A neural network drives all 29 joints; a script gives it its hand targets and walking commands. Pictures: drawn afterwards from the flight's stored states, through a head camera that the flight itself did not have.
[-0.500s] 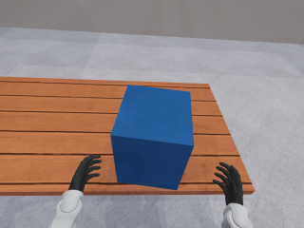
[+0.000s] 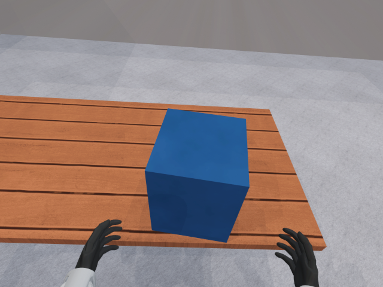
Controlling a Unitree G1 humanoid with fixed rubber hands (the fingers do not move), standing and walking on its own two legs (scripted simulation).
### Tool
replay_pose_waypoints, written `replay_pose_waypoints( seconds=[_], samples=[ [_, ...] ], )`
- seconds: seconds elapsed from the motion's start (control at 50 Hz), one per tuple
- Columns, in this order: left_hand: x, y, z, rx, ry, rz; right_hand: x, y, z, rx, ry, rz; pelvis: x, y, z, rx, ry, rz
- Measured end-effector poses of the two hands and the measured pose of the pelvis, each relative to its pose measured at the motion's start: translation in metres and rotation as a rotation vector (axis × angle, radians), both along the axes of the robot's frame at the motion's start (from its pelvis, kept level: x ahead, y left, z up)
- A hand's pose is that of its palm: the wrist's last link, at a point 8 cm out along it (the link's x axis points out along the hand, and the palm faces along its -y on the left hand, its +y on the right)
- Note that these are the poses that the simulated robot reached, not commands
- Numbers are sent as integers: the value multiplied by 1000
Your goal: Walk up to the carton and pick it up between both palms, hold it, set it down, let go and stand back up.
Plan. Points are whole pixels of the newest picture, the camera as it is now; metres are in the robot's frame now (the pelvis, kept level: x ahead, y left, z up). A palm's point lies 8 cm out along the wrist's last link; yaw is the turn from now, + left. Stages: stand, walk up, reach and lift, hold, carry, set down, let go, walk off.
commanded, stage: set down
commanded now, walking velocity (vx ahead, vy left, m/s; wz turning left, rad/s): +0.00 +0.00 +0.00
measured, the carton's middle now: (197, 176) +0.39 -0.01 +0.00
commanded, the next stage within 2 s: let go in 1.22 s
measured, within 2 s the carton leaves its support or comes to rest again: neither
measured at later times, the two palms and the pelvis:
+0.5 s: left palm (88, 267) +0.18 +0.21 -0.04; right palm (302, 280) +0.16 -0.22 -0.02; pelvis +0.01 +0.00 +0.00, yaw +0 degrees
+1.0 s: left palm (84, 275) +0.17 +0.22 -0.06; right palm (299, 286) +0.16 -0.22 -0.05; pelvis +0.01 +0.00 +0.00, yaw +0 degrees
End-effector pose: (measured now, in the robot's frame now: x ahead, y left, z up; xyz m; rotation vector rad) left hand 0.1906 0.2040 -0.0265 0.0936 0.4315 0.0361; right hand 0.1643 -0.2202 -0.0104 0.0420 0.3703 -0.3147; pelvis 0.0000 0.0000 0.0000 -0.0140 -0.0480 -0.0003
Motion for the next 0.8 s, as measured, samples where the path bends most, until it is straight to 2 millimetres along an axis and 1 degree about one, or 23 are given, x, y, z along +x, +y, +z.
replay_pose_waypoints(
  seconds=[0.22,0.54,0.8],
  samples=[
    [0,2,-8,-2,58,3,-5,-1,-7,-12,55,14,6,2,1,-2,2,0],
    [-7,7,-19,-5,143,17,-4,0,-10,-38,94,43,9,4,1,-5,-2,0],
    [-13,10,-25,-2,214,31,-8,0,-25,-49,178,70,9,4,1,-5,-3,0]
  ],
)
